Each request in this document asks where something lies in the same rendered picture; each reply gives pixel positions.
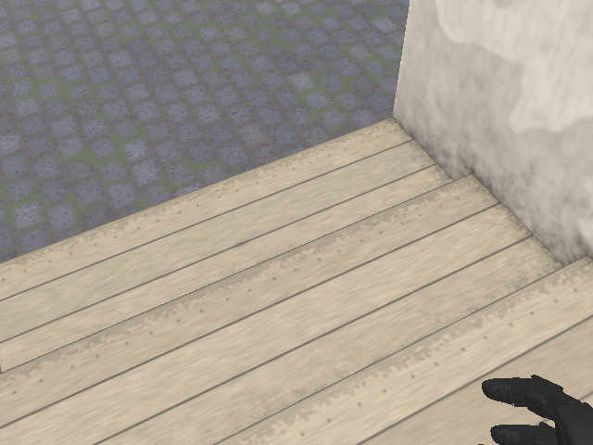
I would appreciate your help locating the right robot hand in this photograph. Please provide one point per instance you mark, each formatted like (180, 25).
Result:
(573, 419)

